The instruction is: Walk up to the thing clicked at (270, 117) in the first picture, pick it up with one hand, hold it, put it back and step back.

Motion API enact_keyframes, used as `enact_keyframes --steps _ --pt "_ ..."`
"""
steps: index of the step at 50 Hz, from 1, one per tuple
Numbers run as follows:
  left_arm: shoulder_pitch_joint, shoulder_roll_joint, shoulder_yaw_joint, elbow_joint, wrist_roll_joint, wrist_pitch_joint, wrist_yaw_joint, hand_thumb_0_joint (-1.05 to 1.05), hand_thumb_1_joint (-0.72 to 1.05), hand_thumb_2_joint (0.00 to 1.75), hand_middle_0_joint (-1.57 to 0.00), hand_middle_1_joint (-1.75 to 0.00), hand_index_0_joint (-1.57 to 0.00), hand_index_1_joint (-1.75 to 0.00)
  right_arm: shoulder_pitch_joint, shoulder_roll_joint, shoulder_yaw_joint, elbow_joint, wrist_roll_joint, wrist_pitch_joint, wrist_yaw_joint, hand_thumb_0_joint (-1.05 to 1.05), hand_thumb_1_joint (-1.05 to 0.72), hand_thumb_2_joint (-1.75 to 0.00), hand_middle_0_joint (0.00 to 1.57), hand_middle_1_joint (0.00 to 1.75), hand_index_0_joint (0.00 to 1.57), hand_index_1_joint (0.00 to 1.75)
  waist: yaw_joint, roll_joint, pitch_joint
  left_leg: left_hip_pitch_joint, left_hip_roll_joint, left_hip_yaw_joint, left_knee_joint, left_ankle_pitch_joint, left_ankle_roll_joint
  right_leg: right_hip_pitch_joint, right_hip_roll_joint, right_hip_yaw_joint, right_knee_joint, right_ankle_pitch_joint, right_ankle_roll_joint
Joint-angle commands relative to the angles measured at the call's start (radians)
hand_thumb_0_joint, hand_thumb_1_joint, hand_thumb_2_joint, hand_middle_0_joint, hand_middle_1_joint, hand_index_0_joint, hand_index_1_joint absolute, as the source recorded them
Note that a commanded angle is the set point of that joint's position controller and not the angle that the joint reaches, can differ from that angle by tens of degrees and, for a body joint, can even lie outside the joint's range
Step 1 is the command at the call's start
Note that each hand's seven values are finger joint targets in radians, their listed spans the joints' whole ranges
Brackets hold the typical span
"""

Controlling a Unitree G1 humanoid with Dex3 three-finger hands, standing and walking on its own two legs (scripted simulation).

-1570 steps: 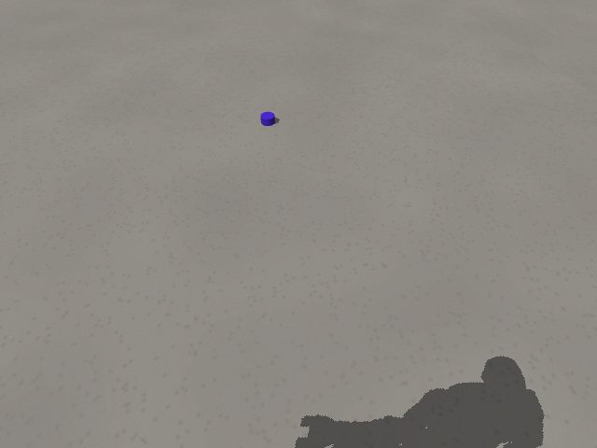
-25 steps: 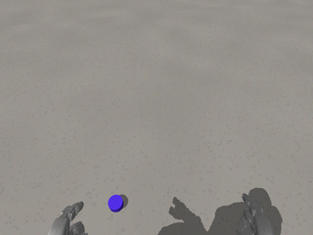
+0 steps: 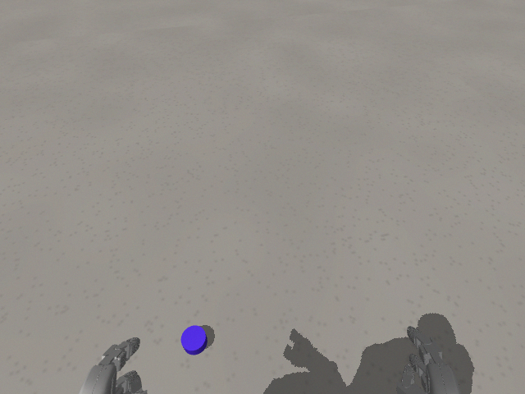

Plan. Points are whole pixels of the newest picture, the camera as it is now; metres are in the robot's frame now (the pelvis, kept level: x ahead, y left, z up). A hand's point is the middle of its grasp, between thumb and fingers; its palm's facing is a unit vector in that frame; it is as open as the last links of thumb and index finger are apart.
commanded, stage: home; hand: left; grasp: from above
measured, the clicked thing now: (194, 340) +0.46 +0.24 -0.69
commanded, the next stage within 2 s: stand in 0.28 s
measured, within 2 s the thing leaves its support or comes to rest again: neither
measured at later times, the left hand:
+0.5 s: hand out of the picture +0.16 +0.20 -0.08, palm faces +0.00 -0.95 -0.31, open 7.4 cm
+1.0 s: hand out of the picture +0.04 +0.25 -0.11, palm faces +0.03 -0.95 -0.31, open 7.4 cm
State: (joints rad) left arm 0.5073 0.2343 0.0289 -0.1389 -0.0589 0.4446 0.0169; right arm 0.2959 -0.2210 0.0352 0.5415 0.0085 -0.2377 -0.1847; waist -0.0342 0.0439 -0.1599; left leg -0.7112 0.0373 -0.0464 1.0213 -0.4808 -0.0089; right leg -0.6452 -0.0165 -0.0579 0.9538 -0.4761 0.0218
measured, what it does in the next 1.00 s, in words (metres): rises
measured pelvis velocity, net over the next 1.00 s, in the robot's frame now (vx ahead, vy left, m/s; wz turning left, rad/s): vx -0.01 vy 0.02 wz -0.01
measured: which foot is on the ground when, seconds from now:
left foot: down 0.00-1.00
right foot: down 0.00-1.00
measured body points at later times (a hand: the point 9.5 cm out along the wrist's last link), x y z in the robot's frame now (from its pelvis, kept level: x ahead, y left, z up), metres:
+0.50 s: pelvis -0.01 +0.00 +0.01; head +0.02 +0.01 +0.46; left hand +0.16 +0.25 -0.06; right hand +0.14 -0.26 -0.09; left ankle +0.02 +0.12 -0.68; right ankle +0.00 -0.14 -0.68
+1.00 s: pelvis -0.01 +0.02 +0.06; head -0.01 +0.02 +0.51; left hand +0.04 +0.30 -0.08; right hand +0.07 -0.26 -0.08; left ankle +0.02 +0.12 -0.68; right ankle +0.00 -0.14 -0.68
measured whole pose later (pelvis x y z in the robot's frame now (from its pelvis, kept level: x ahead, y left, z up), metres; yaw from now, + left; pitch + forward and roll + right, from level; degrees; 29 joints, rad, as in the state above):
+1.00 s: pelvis -0.01 +0.02 +0.06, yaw -1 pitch -4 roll +0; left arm 0.22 0.28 0.03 1.01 0.03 0.01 0.03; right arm 0.17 -0.27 -0.03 1.03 -0.03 0.00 -0.02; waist 0.03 0.00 0.06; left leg -0.20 -0.01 0.02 0.53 -0.25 0.03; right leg -0.17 -0.06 -0.01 0.49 -0.25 0.05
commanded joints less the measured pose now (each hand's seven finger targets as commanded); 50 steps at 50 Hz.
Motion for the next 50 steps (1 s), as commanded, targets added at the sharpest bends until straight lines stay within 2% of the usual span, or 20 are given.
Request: enact_keyframes --steps 1,7,8,9,11,15,16,18,19,20,21,22,23,24,26,30,37,44,47,50 --pt "-0.02 0.097 0.059 -0.181 0.008 -0.043 0.011 0.0 0.9 0.9 -0.2 -0.3 -0.2 -0.3 -0.075 -0.124 -0.058 -0.162 -0.001 -0.063 -0.015 0.0 -0.9 -0.9 0.2 0.3 0.2 0.3 -0.006 -0.005 -0.067 0.105 -0.031 0.007 -0.174 0.168 0.021 0.037 0.034 -0.012 -0.167 0.155 -0.019" --pt "-0.019 0.101 0.063 -0.191 0.01 -0.043 0.012 0.0 0.9 0.9 -0.2 -0.3 -0.2 -0.3 -0.067 -0.124 -0.06 -0.159 -0.002 -0.062 -0.015 0.0 -0.9 -0.9 0.2 0.3 0.2 0.3 -0.006 0.006 -0.086 0.12 -0.028 0.005 -0.171 0.212 0.019 0.042 0.036 -0.013 -0.154 0.192 -0.022" --pt "-0.035 0.081 0.038 -0.194 0.011 -0.044 0.009 0.0 0.9 0.9 -0.2 -0.3 -0.2 -0.3 -0.07 -0.114 -0.053 -0.159 -0.001 -0.061 -0.014 0.0 -0.9 -0.9 0.2 0.3 0.2 0.3 -0.007 0.015 -0.064 0.112 -0.03 0.005 -0.173 0.193 0.019 0.027 0.035 -0.012 -0.159 0.177 -0.02" --pt "-0.022 0.111 0.078 -0.193 0.008 -0.044 0.013 0.0 0.9 0.9 -0.2 -0.3 -0.2 -0.3 -0.069 -0.125 -0.061 -0.16 -0.002 -0.061 -0.015 0.0 -0.9 -0.9 0.2 0.3 0.2 0.3 -0.003 0.011 -0.087 0.122 -0.026 0.001 -0.178 0.198 0.018 0.038 0.037 -0.015 -0.154 0.178 -0.021" --pt "-0.04 0.099 0.056 -0.192 0.009 -0.045 0.011 0.0 0.9 0.9 -0.2 -0.3 -0.2 -0.3 -0.068 -0.127 -0.059 -0.163 -0.002 -0.062 -0.014 0.0 -0.9 -0.9 0.2 0.3 0.2 0.3 -0.014 0.013 -0.061 0.115 -0.027 0.003 -0.183 0.173 0.019 0.022 0.038 -0.014 -0.159 0.159 -0.02" --pt "-0.024 0.088 0.049 -0.182 0.009 -0.044 0.01 0.0 0.9 0.9 -0.2 -0.3 -0.2 -0.3 -0.075 -0.12 -0.055 -0.167 0.0 -0.062 -0.014 0.0 -0.9 -0.9 0.2 0.3 0.2 0.3 -0.004 0.0 -0.049 0.105 -0.027 0.0 -0.182 0.17 0.018 0.018 0.038 -0.018 -0.161 0.153 -0.021" --pt "-0.033 0.102 0.07 -0.192 0.008 -0.046 0.011 0.0 0.9 0.9 -0.2 -0.3 -0.2 -0.3 -0.076 -0.122 -0.058 -0.166 -0.002 -0.064 -0.014 0.0 -0.9 -0.9 0.2 0.3 0.2 0.3 -0.002 -0.001 -0.061 0.099 -0.028 0.003 -0.177 0.168 0.019 0.031 0.036 -0.015 -0.164 0.153 -0.02" --pt "-0.028 0.103 0.066 -0.186 0.007 -0.041 0.01 0.0 0.9 0.9 -0.2 -0.3 -0.2 -0.3 -0.074 -0.123 -0.059 -0.167 0.0 -0.065 -0.014 0.0 -0.9 -0.9 0.2 0.3 0.2 0.3 -0.008 -0.002 -0.079 0.11 -0.031 0.008 -0.173 0.168 0.021 0.034 0.035 -0.01 -0.166 0.157 -0.018" --pt "-0.314 0.193 0.061 0.165 0.125 -0.256 0.05 0.0 0.9 0.9 -0.2 -0.3 -0.2 -0.3 -0.135 -0.236 -0.099 0.078 -0.129 0.053 0.045 0.0 -0.9 -0.9 0.2 0.3 0.2 0.3 0.066 -0.066 0.158 0.117 0.005 -0.028 -0.245 0.34 0.059 0.209 -0.05 0.076 -0.203 0.176 -0.068" --pt "-0.215 0.198 0.08 0.335 0.131 -0.322 0.043 0.0 0.9 0.9 -0.2 -0.3 -0.2 -0.3 -0.137 -0.242 -0.117 0.084 -0.123 0.095 0.079 0.0 -0.9 -0.9 0.2 0.3 0.2 0.3 0.066 -0.108 0.073 0.185 -0.004 -0.001 -0.232 0.329 0.072 0.234 -0.065 0.135 -0.235 0.173 -0.097" --pt "-0.209 0.208 0.076 0.386 0.134 -0.353 0.037 0.0 0.9 0.9 -0.2 -0.3 -0.2 -0.3 -0.141 -0.231 -0.11 0.081 -0.128 0.115 0.099 0.0 -0.9 -0.9 0.2 0.3 0.2 0.3 0.054 -0.126 0.054 0.241 -0.006 0.009 -0.238 0.328 0.077 0.211 -0.071 0.156 -0.242 0.195 -0.107" --pt "-0.239 0.216 0.071 0.411 0.134 -0.371 0.031 0.0 0.9 0.9 -0.2 -0.3 -0.2 -0.3 -0.116 -0.239 -0.109 0.08 -0.128 0.129 0.112 0.0 -0.9 -0.9 0.2 0.3 0.2 0.3 0.034 -0.073 0.069 0.23 -0.005 -0.019 -0.265 0.303 0.074 0.205 -0.052 0.142 -0.236 0.186 -0.1" --pt "-0.244 0.213 0.063 0.452 0.129 -0.389 0.027 0.0 0.9 0.9 -0.2 -0.3 -0.2 -0.3 -0.129 -0.229 -0.106 0.098 -0.107 0.134 0.128 0.0 -0.9 -0.9 0.2 0.3 0.2 0.3 0.052 -0.036 0.044 0.273 -0.005 -0.031 -0.288 0.301 0.076 0.251 -0.058 0.134 -0.227 0.212 -0.09" --pt "-0.268 0.213 0.061 0.489 0.127 -0.397 0.024 0.0 0.9 0.9 -0.2 -0.3 -0.2 -0.3 -0.117 -0.21 -0.103 0.122 -0.078 0.138 0.147 0.0 -0.9 -0.9 0.2 0.3 0.2 0.3 0.054 -0.038 0.029 0.289 -0.011 -0.024 -0.309 0.271 0.074 0.279 -0.069 0.129 -0.228 0.214 -0.079" --pt "-0.282 0.211 0.067 0.56 0.114 -0.402 0.02 0.0 0.9 0.9 -0.2 -0.3 -0.2 -0.3 -0.15 -0.217 -0.113 0.14 -0.062 0.147 0.161 0.0 -0.9 -0.9 0.2 0.3 0.2 0.3 0.066 -0.075 0.045 0.322 -0.011 -0.021 -0.322 0.248 0.068 0.25 -0.073 0.135 -0.275 0.174 -0.07" --pt "-0.318 0.209 0.064 0.711 0.109 -0.434 0.025 0.0 0.9 0.9 -0.2 -0.3 -0.2 -0.3 -0.158 -0.212 -0.123 0.21 -0.063 0.168 0.171 0.0 -0.9 -0.9 0.2 0.3 0.2 0.3 0.057 -0.058 0.034 0.389 -0.002 -0.025 -0.354 0.288 0.069 0.304 -0.088 0.135 -0.33 0.245 -0.056" --pt "-0.325 0.211 0.059 0.901 0.099 -0.457 0.03 0.0 0.9 0.9 -0.2 -0.3 -0.2 -0.3 -0.152 -0.227 -0.124 0.31 -0.058 0.193 0.161 0.0 -0.9 -0.9 0.2 0.3 0.2 0.3 0.052 -0.031 0.107 0.444 0.03 -0.06 -0.472 0.355 0.067 0.376 -0.077 0.106 -0.401 0.321 -0.046" --pt "-0.318 0.208 0.048 1.042 0.091 -0.457 0.029 0.0 0.9 0.9 -0.2 -0.3 -0.2 -0.3 -0.161 -0.25 -0.118 0.389 -0.047 0.207 0.151 0.0 -0.9 -0.9 0.2 0.3 0.2 0.3 0.053 0.0 0.167 0.485 0.056 -0.093 -0.628 0.268 0.059 0.454 -0.074 0.096 -0.51 0.294 -0.032" --pt "-0.327 0.217 0.046 1.086 0.093 -0.458 0.03 0.0 0.9 0.9 -0.2 -0.3 -0.2 -0.3 -0.16 -0.251 -0.115 0.421 -0.043 0.208 0.148 0.0 -0.9 -0.9 0.2 0.3 0.2 0.3 0.05 -0.024 0.174 0.521 0.056 -0.083 -0.644 0.323 0.05 0.472 -0.082 0.099 -0.543 0.317 -0.031" --pt "-0.33 0.217 0.043 1.118 0.092 -0.457 0.028 0.0 0.9 0.9 -0.2 -0.3 -0.2 -0.3 -0.165 -0.257 -0.116 0.44 -0.04 0.211 0.15 0.0 -0.9 -0.9 0.2 0.3 0.2 0.3 0.047 -0.002 0.188 0.525 0.062 -0.089 -0.695 0.255 0.049 0.486 -0.079 0.09 -0.567 0.295 -0.024"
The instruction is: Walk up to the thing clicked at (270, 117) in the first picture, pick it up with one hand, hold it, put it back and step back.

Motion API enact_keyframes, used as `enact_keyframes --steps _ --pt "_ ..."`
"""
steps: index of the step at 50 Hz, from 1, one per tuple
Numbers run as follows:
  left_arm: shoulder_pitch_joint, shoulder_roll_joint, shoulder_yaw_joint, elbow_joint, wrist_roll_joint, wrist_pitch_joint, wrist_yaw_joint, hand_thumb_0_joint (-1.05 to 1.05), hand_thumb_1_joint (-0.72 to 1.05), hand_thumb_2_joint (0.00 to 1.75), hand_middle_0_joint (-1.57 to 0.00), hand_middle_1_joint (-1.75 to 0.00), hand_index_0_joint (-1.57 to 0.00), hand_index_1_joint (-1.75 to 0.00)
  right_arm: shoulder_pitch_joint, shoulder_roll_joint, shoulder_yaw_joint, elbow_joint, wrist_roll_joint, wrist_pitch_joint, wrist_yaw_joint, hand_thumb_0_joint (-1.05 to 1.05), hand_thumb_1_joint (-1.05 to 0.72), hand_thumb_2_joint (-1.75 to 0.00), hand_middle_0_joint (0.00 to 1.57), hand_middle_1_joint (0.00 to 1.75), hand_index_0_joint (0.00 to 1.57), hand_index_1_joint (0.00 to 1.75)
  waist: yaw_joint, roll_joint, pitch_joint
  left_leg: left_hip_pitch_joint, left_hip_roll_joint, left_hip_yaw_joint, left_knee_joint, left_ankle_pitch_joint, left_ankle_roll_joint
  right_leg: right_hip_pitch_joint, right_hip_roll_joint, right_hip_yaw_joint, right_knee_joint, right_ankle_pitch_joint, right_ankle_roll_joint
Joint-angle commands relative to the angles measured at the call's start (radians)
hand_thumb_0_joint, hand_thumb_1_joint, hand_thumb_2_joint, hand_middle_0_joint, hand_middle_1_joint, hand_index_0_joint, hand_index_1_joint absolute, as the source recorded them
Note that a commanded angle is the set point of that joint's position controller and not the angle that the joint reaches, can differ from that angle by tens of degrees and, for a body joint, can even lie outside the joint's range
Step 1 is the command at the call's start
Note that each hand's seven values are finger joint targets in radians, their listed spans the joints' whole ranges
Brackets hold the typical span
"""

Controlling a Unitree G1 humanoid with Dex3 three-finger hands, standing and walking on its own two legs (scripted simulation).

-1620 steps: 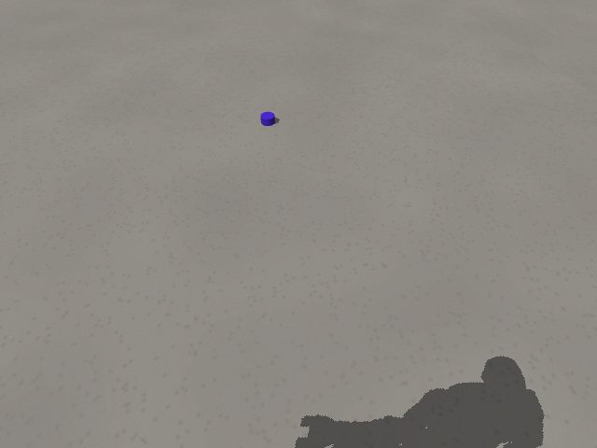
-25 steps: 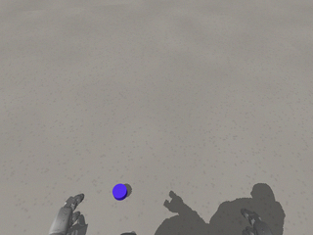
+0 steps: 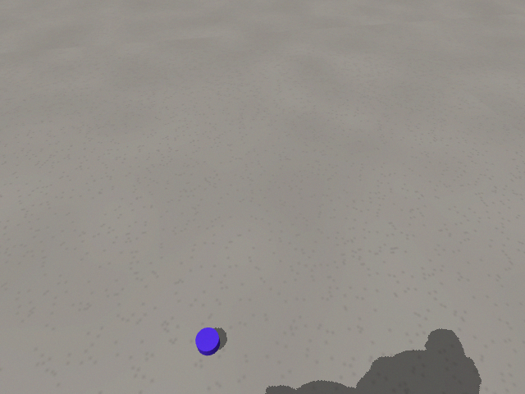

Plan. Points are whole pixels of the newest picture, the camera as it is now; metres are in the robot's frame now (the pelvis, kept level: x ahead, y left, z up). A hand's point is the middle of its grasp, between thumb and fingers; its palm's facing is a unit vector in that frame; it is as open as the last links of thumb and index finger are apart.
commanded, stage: stand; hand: left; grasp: from above
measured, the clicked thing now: (207, 341) +0.46 +0.23 -0.75
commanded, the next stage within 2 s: step back in 1.90 s
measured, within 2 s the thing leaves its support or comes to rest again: neither
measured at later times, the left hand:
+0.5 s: hand out of the picture +0.02 +0.23 -0.15, palm faces +0.02 -0.94 -0.34, open 7.4 cm
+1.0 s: hand out of the picture +0.05 +0.17 -0.16, palm faces +0.00 -0.97 -0.23, open 7.4 cm
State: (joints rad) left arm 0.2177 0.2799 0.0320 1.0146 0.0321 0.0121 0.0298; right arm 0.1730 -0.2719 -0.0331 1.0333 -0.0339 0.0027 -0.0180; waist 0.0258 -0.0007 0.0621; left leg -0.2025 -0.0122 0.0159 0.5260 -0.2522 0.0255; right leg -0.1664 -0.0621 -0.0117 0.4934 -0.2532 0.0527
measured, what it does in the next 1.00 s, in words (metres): stands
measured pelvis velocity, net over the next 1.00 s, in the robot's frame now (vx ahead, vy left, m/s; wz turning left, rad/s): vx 0.01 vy -0.02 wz -0.02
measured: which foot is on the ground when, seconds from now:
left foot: down 0.00-1.00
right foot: down 0.00-1.00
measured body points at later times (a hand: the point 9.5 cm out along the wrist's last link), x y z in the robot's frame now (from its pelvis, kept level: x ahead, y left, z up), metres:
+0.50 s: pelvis -0.01 -0.01 +0.01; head -0.02 -0.02 +0.46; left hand +0.02 +0.28 -0.13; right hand +0.05 -0.30 -0.13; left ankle +0.02 +0.10 -0.74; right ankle +0.01 -0.16 -0.74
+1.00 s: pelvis +0.01 -0.02 +0.01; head +0.01 -0.03 +0.46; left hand +0.05 +0.22 -0.14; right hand +0.04 -0.27 -0.15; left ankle +0.02 +0.10 -0.74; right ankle +0.01 -0.16 -0.74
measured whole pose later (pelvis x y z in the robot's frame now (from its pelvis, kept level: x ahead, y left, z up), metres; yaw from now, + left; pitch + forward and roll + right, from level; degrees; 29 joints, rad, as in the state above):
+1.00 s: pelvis +0.01 -0.02 +0.01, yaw -1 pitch -3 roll +0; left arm 0.18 0.19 0.00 1.17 0.01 0.01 0.02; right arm 0.18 -0.22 0.01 1.18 -0.01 0.01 -0.02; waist 0.00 0.01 0.05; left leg -0.12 0.01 0.02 0.36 -0.19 -0.01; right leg -0.10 -0.03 -0.01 0.36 -0.20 0.03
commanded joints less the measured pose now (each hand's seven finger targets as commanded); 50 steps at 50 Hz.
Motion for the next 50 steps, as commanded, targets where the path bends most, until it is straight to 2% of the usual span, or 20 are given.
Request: enact_keyframes --steps 1,7,9,12,14,15,17,22,24,25,26,29,30,34,37,38,41,44,46,50 --pt "-0.049 0.174 0.04 -0.025 0.001 -0.025 0.016 0.0 0.9 0.9 -0.2 -0.3 -0.2 -0.3 -0.047 -0.207 -0.047 -0.045 0.002 -0.029 -0.017 0.0 -0.9 -0.9 0.2 0.3 0.2 0.3 -0.011 0.04 -0.032 0.01 0.112 -0.153 -0.213 0.024 0.013 0.024 -0.036 0.046 -0.11 0.084 -0.052" --pt "-0.053 0.182 0.035 0.022 0.003 -0.026 0.012 0.0 0.9 0.9 -0.2 -0.3 -0.2 -0.3 -0.06 -0.205 -0.044 -0.017 0.005 -0.025 -0.012 0.0 -0.9 -0.9 0.2 0.3 0.2 0.3 -0.014 0.026 0.0 0.005 0.107 -0.147 -0.252 -0.04 0.005 0.03 -0.042 0.052 -0.153 0.05 -0.05" --pt "-0.047 0.183 0.033 0.032 0.002 -0.028 0.009 0.0 0.9 0.9 -0.2 -0.3 -0.2 -0.3 -0.066 -0.207 -0.044 -0.009 0.006 -0.026 -0.01 0.0 -0.9 -0.9 0.2 0.3 0.2 0.3 -0.01 0.019 -0.02 0.03 0.113 -0.146 -0.256 -0.023 0.007 0.029 -0.047 0.054 -0.158 0.056 -0.052" --pt "-0.057 0.187 0.032 0.044 0.0 -0.026 0.008 0.0 0.9 0.9 -0.2 -0.3 -0.2 -0.3 -0.065 -0.211 -0.044 0.001 0.006 -0.024 -0.008 0.0 -0.9 -0.9 0.2 0.3 0.2 0.3 -0.014 0.031 -0.002 0.007 0.113 -0.15 -0.275 -0.079 0.003 0.029 -0.044 0.056 -0.169 0.03 -0.05" --pt "-0.047 0.191 0.031 0.051 0.0 -0.029 0.007 0.0 0.9 0.9 -0.2 -0.3 -0.2 -0.3 -0.074 -0.216 -0.044 0.006 0.008 -0.024 -0.006 0.0 -0.9 -0.9 0.2 0.3 0.2 0.3 -0.013 0.025 -0.007 0.019 0.112 -0.147 -0.27 -0.064 0.004 0.024 -0.046 0.056 -0.18 0.031 -0.05" --pt "-0.053 0.196 0.031 0.055 0.001 -0.029 0.006 0.0 0.9 0.9 -0.2 -0.3 -0.2 -0.3 -0.069 -0.212 -0.042 0.01 0.008 -0.021 -0.004 0.0 -0.9 -0.9 0.2 0.3 0.2 0.3 -0.014 0.015 0.024 -0.014 0.107 -0.149 -0.278 -0.101 0.0 0.019 -0.039 0.051 -0.181 -0.001 -0.046" --pt "-0.043 0.196 0.029 0.064 0.001 -0.031 0.005 0.0 0.9 0.9 -0.2 -0.3 -0.2 -0.3 -0.078 -0.21 -0.041 0.011 0.009 -0.021 -0.003 0.0 -0.9 -0.9 0.2 0.3 0.2 0.3 -0.012 -0.013 -0.001 0.033 0.107 -0.14 -0.258 -0.055 0.003 0.007 -0.05 0.065 -0.199 -0.002 -0.051" --pt "-0.053 0.212 0.031 0.069 -0.002 -0.031 0.003 0.0 0.9 0.9 -0.2 -0.3 -0.2 -0.3 -0.064 -0.212 -0.034 0.023 0.011 -0.015 0.001 0.0 -0.9 -0.9 0.2 0.3 0.2 0.3 -0.02 -0.003 0.027 0.017 0.103 -0.132 -0.258 -0.102 0.002 -0.024 -0.047 0.076 -0.218 -0.06 -0.051" --pt "-0.052 0.183 0.023 0.076 -0.004 -0.028 0.002 0.0 0.9 0.9 -0.2 -0.3 -0.2 -0.3 -0.061 -0.188 -0.026 0.03 0.014 -0.012 0.002 0.0 -0.9 -0.9 0.2 0.3 0.2 0.3 -0.022 0.001 0.009 0.026 0.106 -0.129 -0.256 -0.084 0.004 -0.013 -0.047 0.075 -0.214 -0.046 -0.056" --pt "-0.05 0.189 0.024 0.076 -0.004 -0.028 0.002 0.0 0.9 0.9 -0.2 -0.3 -0.2 -0.3 -0.058 -0.194 -0.027 0.029 0.012 -0.011 0.003 0.0 -0.9 -0.9 0.2 0.3 0.2 0.3 -0.023 -0.008 0.023 0.01 0.101 -0.128 -0.258 -0.099 0.003 -0.02 -0.047 0.08 -0.22 -0.069 -0.054" --pt "-0.052 0.196 0.025 0.075 -0.005 -0.031 0.001 0.0 0.9 0.9 -0.2 -0.3 -0.2 -0.3 -0.062 -0.208 -0.029 0.029 0.013 -0.013 0.002 0.0 -0.9 -0.9 0.2 0.3 0.2 0.3 -0.022 -0.004 0.011 0.03 0.103 -0.124 -0.247 -0.073 0.004 -0.015 -0.053 0.089 -0.224 -0.056 -0.057" --pt "-0.063 0.186 0.023 0.079 -0.007 -0.03 0.001 0.0 0.9 0.9 -0.2 -0.3 -0.2 -0.3 -0.049 -0.178 -0.018 0.039 0.014 -0.012 0.003 0.0 -0.9 -0.9 0.2 0.3 0.2 0.3 -0.029 -0.01 0.0 0.033 0.1 -0.114 -0.239 -0.039 0.002 -0.012 -0.052 0.089 -0.225 -0.037 -0.059" --pt "-0.054 0.183 0.021 0.08 -0.009 -0.03 0.0 0.0 0.9 0.9 -0.2 -0.3 -0.2 -0.3 -0.047 -0.187 -0.018 0.04 0.015 -0.012 0.003 0.0 -0.9 -0.9 0.2 0.3 0.2 0.3 -0.026 -0.002 -0.008 0.048 0.102 -0.113 -0.235 -0.017 0.004 -0.006 -0.055 0.09 -0.227 -0.015 -0.06" --pt "-0.05 0.164 0.017 0.092 -0.01 -0.023 -0.001 0.0 0.9 0.9 -0.2 -0.3 -0.2 -0.3 -0.029 -0.157 -0.007 0.055 0.016 -0.006 0.002 0.0 -0.9 -0.9 0.2 0.3 0.2 0.3 -0.028 -0.007 0.012 0.023 0.096 -0.109 -0.245 -0.051 0.001 -0.015 -0.043 0.085 -0.225 -0.04 -0.06" --pt "-0.04 0.128 0.009 0.102 -0.014 -0.023 0.0 0.0 0.9 0.9 -0.2 -0.3 -0.2 -0.3 -0.017 -0.133 -0.001 0.068 0.018 -0.007 0.0 0.0 -0.9 -0.9 0.2 0.3 0.2 0.3 -0.029 -0.008 -0.02 0.06 0.101 -0.095 -0.231 0.057 0.0 0.008 -0.045 0.083 -0.218 0.045 -0.066" --pt "-0.041 0.141 0.013 0.099 -0.013 -0.025 0.001 0.0 0.9 0.9 -0.2 -0.3 -0.2 -0.3 -0.012 -0.146 -0.001 0.07 0.017 -0.009 -0.001 0.0 -0.9 -0.9 0.2 0.3 0.2 0.3 -0.027 -0.002 -0.018 0.054 0.102 -0.096 -0.227 0.069 0.001 0.02 -0.047 0.085 -0.217 0.069 -0.063" --pt "-0.022 0.095 0.004 0.116 -0.015 -0.02 0.0 0.0 0.9 0.9 -0.2 -0.3 -0.2 -0.3 -0.008 -0.109 0.01 0.085 0.02 -0.008 -0.004 0.0 -0.9 -0.9 0.2 0.3 0.2 0.3 -0.022 0.012 -0.024 0.06 0.099 -0.088 -0.231 0.101 -0.003 0.031 -0.043 0.074 -0.209 0.125 -0.06" --pt "-0.029 0.09 0.004 0.12 -0.015 -0.016 0.002 0.0 0.9 0.9 -0.2 -0.3 -0.2 -0.3 0.016 -0.096 0.014 0.097 0.021 -0.008 -0.008 0.0 -0.9 -0.9 0.2 0.3 0.2 0.3 -0.026 -0.004 -0.032 0.072 0.105 -0.084 -0.232 0.167 -0.007 0.045 -0.041 0.07 -0.203 0.166 -0.06" --pt "-0.018 0.072 0.001 0.124 -0.016 -0.016 0.004 0.0 0.9 0.9 -0.2 -0.3 -0.2 -0.3 0.019 -0.09 0.013 0.104 0.021 -0.009 -0.011 0.0 -0.9 -0.9 0.2 0.3 0.2 0.3 -0.024 0.004 -0.062 0.098 0.107 -0.076 -0.215 0.234 -0.006 0.065 -0.045 0.069 -0.192 0.231 -0.061" --pt "-0.009 0.061 0.001 0.134 -0.014 -0.017 0.007 0.0 0.9 0.9 -0.2 -0.3 -0.2 -0.3 0.028 -0.081 0.012 0.113 0.018 -0.01 -0.016 0.0 -0.9 -0.9 0.2 0.3 0.2 0.3 -0.024 -0.005 -0.049 0.1 0.106 -0.069 -0.215 0.233 -0.005 0.06 -0.043 0.068 -0.2 0.229 -0.057"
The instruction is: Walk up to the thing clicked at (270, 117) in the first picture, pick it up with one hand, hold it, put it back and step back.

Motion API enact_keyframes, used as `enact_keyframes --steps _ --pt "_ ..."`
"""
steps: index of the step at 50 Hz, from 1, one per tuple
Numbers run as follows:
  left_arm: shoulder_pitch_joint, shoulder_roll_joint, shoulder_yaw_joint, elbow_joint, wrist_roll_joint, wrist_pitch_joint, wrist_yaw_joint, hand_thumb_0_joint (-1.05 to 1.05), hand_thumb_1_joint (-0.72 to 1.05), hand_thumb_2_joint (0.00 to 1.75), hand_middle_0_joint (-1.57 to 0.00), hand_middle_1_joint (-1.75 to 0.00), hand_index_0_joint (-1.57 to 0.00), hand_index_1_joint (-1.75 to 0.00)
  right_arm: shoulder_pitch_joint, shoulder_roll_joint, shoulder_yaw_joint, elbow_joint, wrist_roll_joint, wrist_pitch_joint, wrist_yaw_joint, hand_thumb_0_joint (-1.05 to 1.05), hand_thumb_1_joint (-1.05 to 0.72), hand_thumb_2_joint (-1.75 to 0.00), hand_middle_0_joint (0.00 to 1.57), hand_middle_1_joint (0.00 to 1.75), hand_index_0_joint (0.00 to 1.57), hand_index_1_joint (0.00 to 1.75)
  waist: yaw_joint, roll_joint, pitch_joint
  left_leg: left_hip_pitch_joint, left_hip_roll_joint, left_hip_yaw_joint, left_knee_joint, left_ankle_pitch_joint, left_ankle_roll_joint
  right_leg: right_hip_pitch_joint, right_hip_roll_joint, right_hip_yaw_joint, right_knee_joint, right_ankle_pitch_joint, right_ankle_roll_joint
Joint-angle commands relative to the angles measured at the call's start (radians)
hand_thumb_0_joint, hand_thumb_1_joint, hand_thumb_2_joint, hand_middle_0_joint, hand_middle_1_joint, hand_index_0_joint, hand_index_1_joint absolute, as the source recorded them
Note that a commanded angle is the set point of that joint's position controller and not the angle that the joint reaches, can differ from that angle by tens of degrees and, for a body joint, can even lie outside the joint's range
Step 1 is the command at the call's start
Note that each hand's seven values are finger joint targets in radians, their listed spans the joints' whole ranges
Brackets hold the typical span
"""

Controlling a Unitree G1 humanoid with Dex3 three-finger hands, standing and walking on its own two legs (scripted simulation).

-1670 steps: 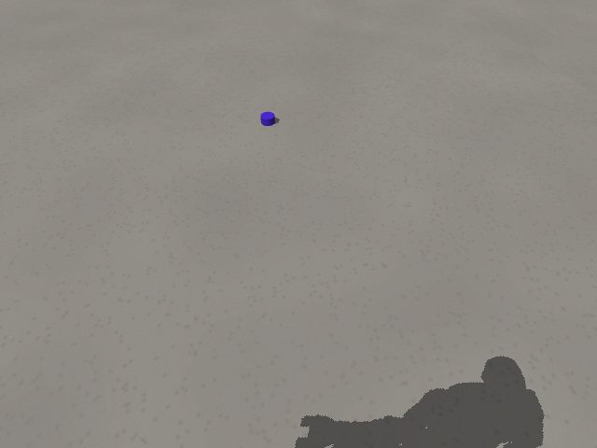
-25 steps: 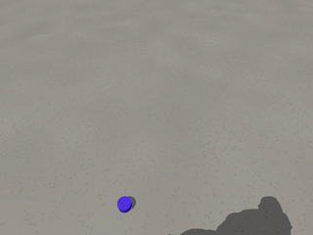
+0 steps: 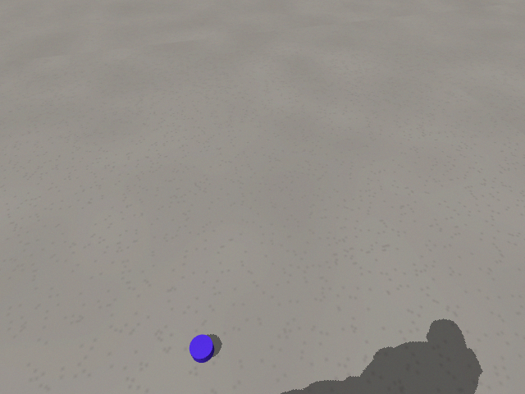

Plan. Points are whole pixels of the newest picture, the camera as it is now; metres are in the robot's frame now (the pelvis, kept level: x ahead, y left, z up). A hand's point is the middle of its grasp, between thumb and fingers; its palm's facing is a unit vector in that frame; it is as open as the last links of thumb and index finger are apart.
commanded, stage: stand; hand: left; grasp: from above
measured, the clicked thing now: (202, 348) +0.44 +0.25 -0.76
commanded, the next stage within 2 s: step back in 0.90 s
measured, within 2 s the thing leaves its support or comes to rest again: neither
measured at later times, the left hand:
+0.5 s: hand out of the picture +0.00 +0.19 -0.18, palm faces +0.02 -0.98 -0.21, open 7.4 cm
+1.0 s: hand out of the picture +0.03 +0.24 -0.17, palm faces +0.03 -0.95 -0.31, open 7.4 cm
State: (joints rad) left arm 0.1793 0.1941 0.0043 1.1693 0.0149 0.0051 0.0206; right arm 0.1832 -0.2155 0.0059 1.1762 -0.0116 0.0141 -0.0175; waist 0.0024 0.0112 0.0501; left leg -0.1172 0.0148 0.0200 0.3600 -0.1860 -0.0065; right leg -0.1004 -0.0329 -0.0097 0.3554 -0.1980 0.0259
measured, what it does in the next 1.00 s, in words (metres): stands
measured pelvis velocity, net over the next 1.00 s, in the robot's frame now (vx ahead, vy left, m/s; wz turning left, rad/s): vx -0.02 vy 0.01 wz -0.01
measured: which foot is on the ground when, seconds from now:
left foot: down 0.00-1.00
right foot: down 0.00-1.00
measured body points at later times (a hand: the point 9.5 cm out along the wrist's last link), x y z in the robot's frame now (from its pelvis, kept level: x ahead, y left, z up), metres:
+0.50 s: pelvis +0.00 +0.01 +0.00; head +0.00 +0.01 +0.45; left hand +0.00 +0.24 -0.16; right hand +0.00 -0.23 -0.16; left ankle +0.01 +0.12 -0.75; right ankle +0.00 -0.14 -0.75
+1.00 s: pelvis -0.02 +0.01 -0.01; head +0.01 +0.01 +0.44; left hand +0.03 +0.29 -0.15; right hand +0.03 -0.27 -0.15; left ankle +0.01 +0.12 -0.75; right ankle +0.00 -0.13 -0.75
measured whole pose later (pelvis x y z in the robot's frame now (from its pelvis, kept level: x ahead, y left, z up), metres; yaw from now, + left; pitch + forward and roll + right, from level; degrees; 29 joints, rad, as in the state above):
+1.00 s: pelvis -0.02 +0.01 -0.01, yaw +0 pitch -3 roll +1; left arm 0.17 0.30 0.05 1.08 0.00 0.01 0.01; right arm 0.15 -0.28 -0.04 1.09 0.00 0.02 0.00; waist 0.00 -0.02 0.11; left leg -0.21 0.00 0.03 0.46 -0.20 0.01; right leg -0.22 -0.05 0.01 0.50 -0.23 0.02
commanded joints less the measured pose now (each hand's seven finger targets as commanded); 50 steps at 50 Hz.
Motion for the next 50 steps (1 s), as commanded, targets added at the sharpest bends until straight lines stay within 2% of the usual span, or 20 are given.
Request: enact_keyframes --steps 1,10,16,20,22,24,28,29,30,33,35,38,39,43,44,45,46,47,49,50 --pt "0.024 0.147 0.031 -0.021 0.004 -0.01 0.019 0.0 0.9 0.9 -0.2 -0.3 -0.2 -0.3 0.023 -0.138 -0.03 -0.027 -0.003 -0.022 -0.017 0.0 -0.9 -0.9 0.2 0.3 0.2 0.3 -0.004 -0.019 -0.033 0.012 0.082 -0.075 -0.046 0.191 0.028 -0.001 -0.072 0.06 -0.054 0.197 -0.033" --pt "0.056 0.09 0.027 0.001 0.007 -0.003 0.019 0.0 0.9 0.9 -0.2 -0.3 -0.2 -0.3 0.037 -0.094 -0.03 -0.016 -0.008 -0.019 -0.021 0.0 -0.9 -0.9 0.2 0.3 0.2 0.3 0.0 -0.014 0.033 -0.021 0.073 -0.074 -0.068 0.068 0.026 -0.049 -0.06 0.054 -0.073 0.08 -0.027" --pt "0.062 0.09 0.032 -0.004 0.007 -0.007 0.022 0.0 0.9 0.9 -0.2 -0.3 -0.2 -0.3 0.059 -0.086 -0.035 -0.017 -0.008 -0.023 -0.022 0.0 -0.9 -0.9 0.2 0.3 0.2 0.3 -0.004 0.002 0.014 -0.008 0.075 -0.069 -0.056 0.105 0.028 -0.035 -0.063 0.06 -0.064 0.12 -0.028" --pt "0.052 0.113 0.041 -0.018 0.009 -0.008 0.022 0.0 0.9 0.9 -0.2 -0.3 -0.2 -0.3 0.061 -0.093 -0.04 -0.028 -0.011 -0.024 -0.023 0.0 -0.9 -0.9 0.2 0.3 0.2 0.3 -0.007 -0.002 0.004 -0.014 0.078 -0.073 -0.061 0.088 0.03 -0.028 -0.067 0.061 -0.055 0.104 -0.03" --pt "0.071 0.121 0.041 -0.018 0.012 -0.006 0.021 0.0 0.9 0.9 -0.2 -0.3 -0.2 -0.3 0.051 -0.112 -0.047 -0.039 -0.011 -0.023 -0.022 0.0 -0.9 -0.9 0.2 0.3 0.2 0.3 -0.004 -0.012 0.024 -0.009 0.075 -0.076 -0.064 0.045 0.029 -0.065 -0.06 0.057 -0.064 0.049 -0.029" --pt "0.07 0.111 0.042 -0.015 0.011 -0.005 0.02 0.0 0.9 0.9 -0.2 -0.3 -0.2 -0.3 0.064 -0.096 -0.045 -0.035 -0.012 -0.021 -0.02 0.0 -0.9 -0.9 0.2 0.3 0.2 0.3 -0.007 -0.005 0.036 -0.043 0.073 -0.079 -0.074 -0.013 0.03 -0.053 -0.059 0.054 -0.058 0.027 -0.029" --pt "0.08 0.13 0.046 -0.028 0.011 -0.009 0.02 0.0 0.9 0.9 -0.2 -0.3 -0.2 -0.3 0.063 -0.113 -0.052 -0.05 -0.011 -0.026 -0.019 0.0 -0.9 -0.9 0.2 0.3 0.2 0.3 -0.005 -0.007 0.016 -0.025 0.077 -0.08 -0.064 0.038 0.032 -0.048 -0.065 0.062 -0.052 0.054 -0.03" --pt "0.07 0.12 0.044 -0.03 0.01 -0.008 0.02 0.0 0.9 0.9 -0.2 -0.3 -0.2 -0.3 0.07 -0.099 -0.049 -0.048 -0.01 -0.024 -0.019 0.0 -0.9 -0.9 0.2 0.3 0.2 0.3 -0.008 -0.016 0.017 -0.035 0.076 -0.078 -0.065 0.033 0.032 -0.046 -0.064 0.058 -0.05 0.038 -0.031" --pt "0.074 0.127 0.046 -0.034 0.012 -0.007 0.02 0.0 0.9 0.9 -0.2 -0.3 -0.2 -0.3 0.062 -0.126 -0.057 -0.053 -0.012 -0.026 -0.021 0.0 -0.9 -0.9 0.2 0.3 0.2 0.3 -0.006 0.001 0.024 -0.028 0.079 -0.081 -0.066 0.015 0.033 -0.061 -0.065 0.063 -0.046 0.033 -0.03" --pt "0.075 0.137 0.045 -0.041 0.012 -0.013 0.018 0.0 0.9 0.9 -0.2 -0.3 -0.2 -0.3 0.055 -0.128 -0.058 -0.063 -0.011 -0.026 -0.018 0.0 -0.9 -0.9 0.2 0.3 0.2 0.3 -0.009 -0.019 0.025 -0.033 0.082 -0.086 -0.059 0.031 0.038 -0.056 -0.069 0.062 -0.052 0.032 -0.03" --pt "0.068 0.165 0.051 -0.053 0.012 -0.015 0.017 0.0 0.9 0.9 -0.2 -0.3 -0.2 -0.3 0.056 -0.152 -0.063 -0.073 -0.013 -0.027 -0.017 0.0 -0.9 -0.9 0.2 0.3 0.2 0.3 -0.008 -0.011 0.039 -0.053 0.081 -0.09 -0.067 -0.017 0.038 -0.062 -0.068 0.065 -0.056 0.013 -0.027" --pt "0.066 0.16 0.051 -0.056 0.01 -0.014 0.015 0.0 0.9 0.9 -0.2 -0.3 -0.2 -0.3 0.059 -0.142 -0.06 -0.074 -0.012 -0.026 -0.015 0.0 -0.9 -0.9 0.2 0.3 0.2 0.3 -0.009 -0.007 0.037 -0.054 0.083 -0.094 -0.077 -0.044 0.038 -0.06 -0.068 0.065 -0.049 0.0 -0.032" --pt "0.07 0.175 0.054 -0.061 0.011 -0.015 0.014 0.0 0.9 0.9 -0.2 -0.3 -0.2 -0.3 0.047 -0.162 -0.064 -0.08 -0.012 -0.027 -0.014 0.0 -0.9 -0.9 0.2 0.3 0.2 0.3 -0.002 0.003 0.045 -0.064 0.085 -0.102 -0.081 -0.063 0.037 -0.063 -0.066 0.065 -0.048 -0.003 -0.029" --pt "0.046 0.196 0.057 -0.075 0.01 -0.019 0.012 0.0 0.9 0.9 -0.2 -0.3 -0.2 -0.3 0.035 -0.172 -0.065 -0.093 -0.009 -0.033 -0.012 0.0 -0.9 -0.9 0.2 0.3 0.2 0.3 -0.008 -0.008 0.026 -0.054 0.086 -0.101 -0.079 -0.037 0.039 -0.053 -0.073 0.069 -0.045 0.0 -0.034" --pt "0.047 0.21 0.059 -0.084 0.011 -0.021 0.011 0.0 0.9 0.9 -0.2 -0.3 -0.2 -0.3 0.027 -0.196 -0.069 -0.1 -0.012 -0.036 -0.012 0.0 -0.9 -0.9 0.2 0.3 0.2 0.3 -0.005 0.001 0.015 -0.044 0.088 -0.102 -0.07 -0.018 0.04 -0.052 -0.077 0.074 -0.046 0.02 -0.034" --pt "-0.048 0.358 0.102 -0.137 -0.018 -0.018 0.009 0.0 0.9 0.9 -0.2 -0.3 -0.2 -0.3 -0.066 -0.355 -0.098 -0.131 0.0 -0.022 -0.006 0.0 -0.9 -0.9 0.2 0.3 0.2 0.3 -0.009 0.012 0.098 -0.112 0.112 -0.145 -0.009 0.181 0.051 -0.16 -0.057 0.076 0.043 0.14 -0.036" --pt "-0.041 0.343 0.102 -0.146 -0.023 -0.015 0.012 0.0 0.9 0.9 -0.2 -0.3 -0.2 -0.3 -0.065 -0.351 -0.101 -0.142 0.006 -0.02 -0.005 0.0 -0.9 -0.9 0.2 0.3 0.2 0.3 -0.011 0.041 0.047 -0.094 0.136 -0.149 -0.003 0.238 0.073 -0.15 -0.037 0.047 0.101 0.124 -0.041" --pt "-0.036 0.319 0.098 -0.147 -0.023 -0.011 0.013 0.0 0.9 0.9 -0.2 -0.3 -0.2 -0.3 -0.065 -0.353 -0.105 -0.146 0.007 -0.018 -0.005 0.0 -0.9 -0.9 0.2 0.3 0.2 0.3 -0.012 0.065 0.027 -0.102 0.16 -0.163 -0.017 0.24 0.1 -0.139 -0.013 0.013 0.154 0.079 -0.041" --pt "-0.009 0.302 0.095 -0.163 -0.018 -0.005 0.011 0.0 0.9 0.9 -0.2 -0.3 -0.2 -0.3 -0.075 -0.363 -0.111 -0.17 0.012 -0.014 -0.004 0.0 -0.9 -0.9 0.2 0.3 0.2 0.3 -0.009 0.097 -0.054 -0.08 0.205 -0.178 0.011 0.324 0.154 -0.123 0.008 -0.007 0.246 0.021 -0.05" --pt "0.01 0.299 0.095 -0.167 -0.016 0.0 0.008 0.0 0.9 0.9 -0.2 -0.3 -0.2 -0.3 -0.09 -0.369 -0.115 -0.184 0.012 -0.01 -0.003 0.0 -0.9 -0.9 0.2 0.3 0.2 0.3 -0.005 0.122 -0.079 -0.108 0.221 -0.186 0.013 0.288 0.176 -0.113 0.01 -0.006 0.293 -0.041 -0.054"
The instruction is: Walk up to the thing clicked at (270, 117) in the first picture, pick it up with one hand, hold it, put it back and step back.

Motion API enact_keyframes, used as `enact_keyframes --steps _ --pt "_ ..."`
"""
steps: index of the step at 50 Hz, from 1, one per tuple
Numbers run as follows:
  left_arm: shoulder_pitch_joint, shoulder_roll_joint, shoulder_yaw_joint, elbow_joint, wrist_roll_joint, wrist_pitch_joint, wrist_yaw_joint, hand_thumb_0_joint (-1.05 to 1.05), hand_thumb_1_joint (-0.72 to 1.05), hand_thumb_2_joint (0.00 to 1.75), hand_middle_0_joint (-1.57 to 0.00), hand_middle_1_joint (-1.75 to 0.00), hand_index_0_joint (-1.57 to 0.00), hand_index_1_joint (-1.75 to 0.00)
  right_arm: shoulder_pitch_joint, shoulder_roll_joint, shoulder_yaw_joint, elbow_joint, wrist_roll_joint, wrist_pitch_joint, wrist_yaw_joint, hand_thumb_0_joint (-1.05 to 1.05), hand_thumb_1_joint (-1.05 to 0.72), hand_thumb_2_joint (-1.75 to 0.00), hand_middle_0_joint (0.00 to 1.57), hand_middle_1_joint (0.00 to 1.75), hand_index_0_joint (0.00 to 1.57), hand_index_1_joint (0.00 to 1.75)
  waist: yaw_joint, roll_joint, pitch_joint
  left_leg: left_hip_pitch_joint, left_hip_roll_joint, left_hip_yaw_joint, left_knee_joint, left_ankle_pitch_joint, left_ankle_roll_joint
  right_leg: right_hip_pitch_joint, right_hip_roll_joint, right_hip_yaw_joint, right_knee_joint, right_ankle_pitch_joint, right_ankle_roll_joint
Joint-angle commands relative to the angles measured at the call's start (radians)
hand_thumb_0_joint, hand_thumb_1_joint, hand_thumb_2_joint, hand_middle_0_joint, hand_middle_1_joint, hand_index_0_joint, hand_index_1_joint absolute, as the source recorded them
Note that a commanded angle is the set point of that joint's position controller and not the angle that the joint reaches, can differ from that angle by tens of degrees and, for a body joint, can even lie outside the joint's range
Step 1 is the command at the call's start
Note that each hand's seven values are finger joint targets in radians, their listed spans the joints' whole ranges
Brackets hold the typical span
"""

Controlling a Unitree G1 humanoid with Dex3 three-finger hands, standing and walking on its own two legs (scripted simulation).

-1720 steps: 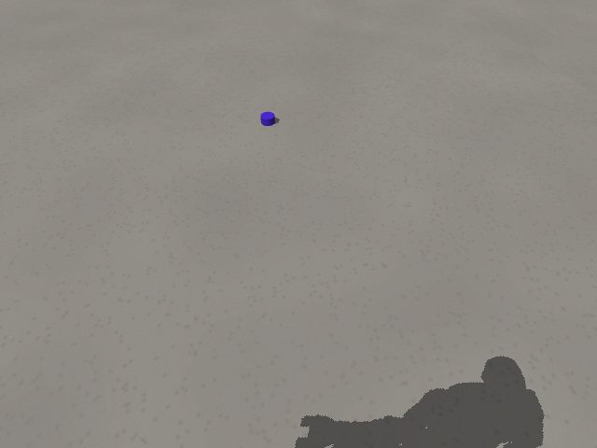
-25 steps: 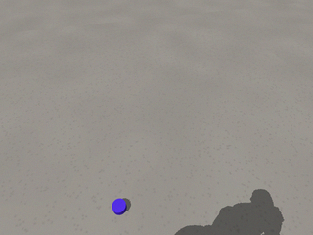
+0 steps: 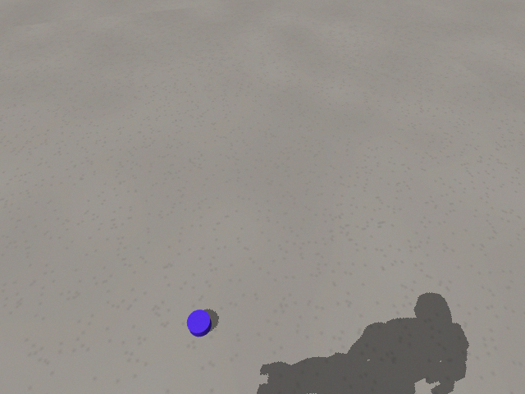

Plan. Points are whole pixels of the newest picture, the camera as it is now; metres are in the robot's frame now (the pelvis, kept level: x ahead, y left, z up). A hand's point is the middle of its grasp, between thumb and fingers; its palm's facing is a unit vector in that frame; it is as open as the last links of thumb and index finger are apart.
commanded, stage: step back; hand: left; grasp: from above
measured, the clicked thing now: (199, 323) +0.47 +0.25 -0.75
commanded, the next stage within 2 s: none
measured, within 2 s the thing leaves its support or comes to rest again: neither
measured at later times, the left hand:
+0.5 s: hand out of the picture +0.04 +0.26 -0.16, palm faces +0.06 -0.92 -0.38, open 7.4 cm
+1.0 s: hand out of the picture -0.13 +0.27 -0.16, palm faces -0.06 -0.91 -0.41, open 7.4 cm
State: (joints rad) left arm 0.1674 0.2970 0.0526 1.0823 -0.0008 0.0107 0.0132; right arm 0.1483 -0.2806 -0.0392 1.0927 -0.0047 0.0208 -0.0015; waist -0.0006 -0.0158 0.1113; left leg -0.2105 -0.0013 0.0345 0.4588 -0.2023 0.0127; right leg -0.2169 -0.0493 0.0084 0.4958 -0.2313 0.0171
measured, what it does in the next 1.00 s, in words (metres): walks backwards: left foot, then right foot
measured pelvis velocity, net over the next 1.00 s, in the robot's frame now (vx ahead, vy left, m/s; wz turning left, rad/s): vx -0.22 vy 0.00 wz -0.04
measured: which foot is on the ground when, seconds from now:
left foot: down 0.00-0.14, up 0.16-0.50, down 0.52-0.98, up 1.00-1.00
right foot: down 0.00-0.54, up 0.56-0.92, down 0.94-1.00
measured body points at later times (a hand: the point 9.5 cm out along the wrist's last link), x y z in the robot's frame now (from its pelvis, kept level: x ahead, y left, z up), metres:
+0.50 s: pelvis -0.10 -0.01 -0.02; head -0.02 +0.00 +0.42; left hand +0.03 +0.31 -0.14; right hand +0.01 -0.32 -0.15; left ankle -0.13 +0.11 -0.74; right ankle +0.02 -0.14 -0.74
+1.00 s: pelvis -0.22 +0.00 -0.02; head -0.16 -0.02 +0.42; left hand -0.13 +0.31 -0.13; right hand -0.09 -0.31 -0.14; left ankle -0.14 +0.11 -0.74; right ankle -0.23 -0.12 -0.74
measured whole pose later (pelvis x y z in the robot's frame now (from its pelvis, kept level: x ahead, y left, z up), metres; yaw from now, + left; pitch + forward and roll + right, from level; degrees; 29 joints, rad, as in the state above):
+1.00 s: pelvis -0.22 +0.00 -0.02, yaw -2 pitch -3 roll -2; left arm 0.18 0.35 0.06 0.89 0.03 0.02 0.00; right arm 0.05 -0.40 -0.05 0.85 0.00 0.06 -0.01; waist 0.00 0.08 0.21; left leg -0.40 0.06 0.04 0.71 -0.28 0.02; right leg -0.23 0.06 0.01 0.64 -0.35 -0.01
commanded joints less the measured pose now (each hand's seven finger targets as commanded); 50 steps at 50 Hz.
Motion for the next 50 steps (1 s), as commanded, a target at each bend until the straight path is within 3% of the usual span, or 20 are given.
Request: enact_keyframes --steps 1,5,7,8,9,13,19,22,25,26,27,28,29,31,33,38,41,46,48,50 --pt "0.036 0.197 0.048 -0.085 0.005 0.0 0.014 0.0 0.9 0.9 -0.2 -0.3 -0.2 -0.3 -0.066 -0.304 -0.072 -0.115 0.006 -0.012 -0.019 0.0 -0.9 -0.9 0.2 0.3 0.2 0.3 0.002 0.16 -0.158 -0.032 0.245 -0.205 -0.069 0.267 0.169 0.011 0.026 -0.02 0.179 -0.04 -0.054" --pt "0.08 0.22 0.056 -0.092 0.019 0.007 0.006 0.0 0.9 0.9 -0.2 -0.3 -0.2 -0.3 -0.128 -0.287 -0.067 -0.166 0.003 0.012 -0.014 0.0 -0.9 -0.9 0.2 0.3 0.2 0.3 0.034 0.133 -0.162 -0.155 0.189 -0.169 0.061 0.113 0.144 0.037 -0.008 0.024 0.154 0.036 -0.088" --pt "0.032 0.34 0.082 -0.123 0.026 -0.002 0.003 0.0 0.9 0.9 -0.2 -0.3 -0.2 -0.3 -0.13 -0.22 -0.047 -0.184 0.01 0.025 -0.013 0.0 -0.9 -0.9 0.2 0.3 0.2 0.3 0.041 -0.193 -0.101 -0.208 -0.075 -0.025 0.435 -0.202 0.022 -0.071 -0.249 0.346 -0.183 0.207 -0.21" --pt "-0.026 0.391 0.091 -0.166 0.04 -0.007 0.007 0.0 0.9 0.9 -0.2 -0.3 -0.2 -0.3 -0.097 -0.226 -0.048 -0.189 -0.003 0.036 -0.015 0.0 -0.9 -0.9 0.2 0.3 0.2 0.3 0.04 -0.228 -0.099 -0.228 -0.114 -0.116 0.641 -0.411 0.016 -0.131 -0.352 0.478 -0.214 0.208 -0.305" --pt "-0.065 0.394 0.095 -0.191 0.046 -0.01 0.011 0.0 0.9 0.9 -0.2 -0.3 -0.2 -0.3 -0.047 -0.254 -0.058 -0.177 -0.005 0.041 -0.014 0.0 -0.9 -0.9 0.2 0.3 0.2 0.3 0.02 -0.202 -0.097 -0.216 -0.093 -0.165 0.737 -0.416 0.015 -0.172 -0.363 0.482 -0.203 0.187 -0.326" --pt "-0.154 0.294 0.072 -0.233 0.042 -0.007 0.019 0.0 0.9 0.9 -0.2 -0.3 -0.2 -0.3 0.045 -0.282 -0.054 -0.139 0.02 0.035 -0.011 0.0 -0.9 -0.9 0.2 0.3 0.2 0.3 -0.023 -0.118 -0.155 -0.265 -0.111 -0.191 0.801 -0.262 -0.018 -0.041 -0.177 0.212 -0.109 0.21 -0.217" --pt "-0.023 0.306 0.085 -0.255 0.032 0.001 0.032 0.0 0.9 0.9 -0.2 -0.3 -0.2 -0.3 -0.03 -0.295 -0.029 -0.203 0.001 0.014 -0.023 0.0 -0.9 -0.9 0.2 0.3 0.2 0.3 0.071 -0.15 -0.229 -0.326 -0.044 -0.148 0.472 -0.348 -0.046 0.291 -0.249 0.229 -0.012 0.448 -0.261" --pt "-0.062 0.341 0.092 -0.283 0.026 0.013 0.029 0.0 0.9 0.9 -0.2 -0.3 -0.2 -0.3 0.04 -0.302 -0.039 -0.191 -0.012 0.01 -0.02 0.0 -0.9 -0.9 0.2 0.3 0.2 0.3 0.029 -0.218 -0.231 -0.172 -0.007 -0.098 0.253 -0.302 -0.014 0.184 -0.252 0.206 0.009 0.455 -0.227" --pt "-0.127 0.342 0.085 -0.319 0.014 0.027 0.016 0.0 0.9 0.9 -0.2 -0.3 -0.2 -0.3 0.153 -0.305 -0.058 -0.15 -0.028 0.009 -0.007 0.0 -0.9 -0.9 0.2 0.3 0.2 0.3 -0.045 -0.129 -0.215 0.04 -0.025 -0.022 0.025 -0.007 0.012 -0.042 -0.183 0.119 0.063 0.213 -0.137" --pt "-0.121 0.292 0.072 -0.333 0.012 0.03 0.015 0.0 0.9 0.9 -0.2 -0.3 -0.2 -0.3 0.143 -0.351 -0.069 -0.162 -0.042 0.008 -0.005 0.0 -0.9 -0.9 0.2 0.3 0.2 0.3 -0.047 0.053 -0.194 0.045 0.106 -0.222 -0.077 -0.016 0.044 -0.149 -0.091 0.061 0.17 0.012 -0.088" --pt "-0.13 0.257 0.064 -0.341 0.005 0.027 0.019 0.0 0.9 0.9 -0.2 -0.3 -0.2 -0.3 0.068 -0.453 -0.088 -0.19 -0.047 0.008 0.003 0.0 -0.9 -0.9 0.2 0.3 0.2 0.3 -0.034 0.311 -0.145 0.048 0.319 -0.521 -0.181 0.052 0.149 -0.333 0.105 -0.049 0.363 -0.323 -0.037" --pt "-0.186 0.296 0.083 -0.34 0.024 0.026 0.033 0.0 0.9 0.9 -0.2 -0.3 -0.2 -0.3 0.013 -0.515 -0.101 -0.222 -0.043 0.006 0.003 0.0 -0.9 -0.9 0.2 0.3 0.2 0.3 -0.079 0.321 -0.121 -0.13 0.391 -0.601 -0.208 0.051 0.279 -0.263 0.146 0.114 0.568 -0.44 -0.021" --pt "-0.176 0.312 0.087 -0.318 0.029 0.026 0.033 0.0 0.9 0.9 -0.2 -0.3 -0.2 -0.3 -0.041 -0.474 -0.094 -0.236 -0.044 0.001 -0.005 0.0 -0.9 -0.9 0.2 0.3 0.2 0.3 -0.054 0.268 -0.078 -0.209 0.382 -0.571 -0.206 0.047 0.281 -0.238 0.143 0.164 0.7 -0.402 -0.028" --pt "-0.095 0.275 0.084 -0.285 0.003 0.031 0.026 0.0 0.9 0.9 -0.2 -0.3 -0.2 -0.3 -0.116 -0.353 -0.057 -0.258 -0.054 -0.006 -0.017 0.0 -0.9 -0.9 0.2 0.3 0.2 0.3 0.022 0.144 -0.068 -0.08 0.22 -0.293 -0.105 0.281 0.155 -0.319 0.165 0.198 0.759 -0.267 -0.044" --pt "-0.011 0.268 0.082 -0.276 0.002 0.033 0.024 0.0 0.9 0.9 -0.2 -0.3 -0.2 -0.3 -0.094 -0.327 -0.058 -0.263 -0.042 -0.008 -0.025 0.0 -0.9 -0.9 0.2 0.3 0.2 0.3 0.048 0.121 -0.102 0.041 0.188 -0.228 -0.05 0.372 0.104 -0.37 0.174 0.191 0.771 -0.219 -0.044" --pt "-0.018 0.25 0.069 -0.3 0.015 0.012 0.022 0.0 0.9 0.9 -0.2 -0.3 -0.2 -0.3 0.013 -0.305 -0.066 -0.267 -0.018 -0.008 -0.033 0.0 -0.9 -0.9 0.2 0.3 0.2 0.3 -0.028 0.158 -0.158 0.269 0.237 -0.226 0.026 0.48 0.22 -0.371 0.132 0.136 0.581 -0.252 0.021" --pt "-0.027 0.247 0.063 -0.314 0.014 0.003 0.018 0.0 0.9 0.9 -0.2 -0.3 -0.2 -0.3 0.039 -0.326 -0.075 -0.277 -0.02 -0.003 -0.031 0.0 -0.9 -0.9 0.2 0.3 0.2 0.3 -0.055 0.173 -0.181 0.278 0.257 -0.228 0.048 0.465 0.237 -0.29 0.087 0.086 0.379 -0.281 0.021" --pt "0.121 0.247 0.068 -0.241 0.028 -0.007 0.009 0.0 0.9 0.9 -0.2 -0.3 -0.2 -0.3 -0.058 -0.358 -0.079 -0.311 -0.003 0.015 -0.021 0.0 -0.9 -0.9 0.2 0.3 0.2 0.3 0.015 0.167 -0.199 0.071 0.249 -0.214 0.092 0.25 0.177 -0.007 0.073 -0.009 -0.018 -0.045 -0.025" --pt "0.141 0.304 0.083 -0.236 0.044 -0.016 0.009 0.0 0.9 0.9 -0.2 -0.3 -0.2 -0.3 -0.082 -0.314 -0.066 -0.323 0.01 0.015 -0.015 0.0 -0.9 -0.9 0.2 0.3 0.2 0.3 0.028 0.028 -0.206 -0.106 0.171 -0.17 0.169 0.047 0.083 0.089 -0.019 0.158 -0.064 0.088 -0.08" --pt "0.024 0.45 0.113 -0.299 0.045 -0.011 0.003 0.0 0.9 0.9 -0.2 -0.3 -0.2 -0.3 -0.114 -0.284 -0.066 -0.326 0.009 0.02 -0.026 0.0 -0.9 -0.9 0.2 0.3 0.2 0.3 0.062 -0.317 -0.095 -0.215 -0.079 -0.086 0.562 -0.424 -0.017 -0.126 -0.338 0.557 -0.194 0.134 -0.332"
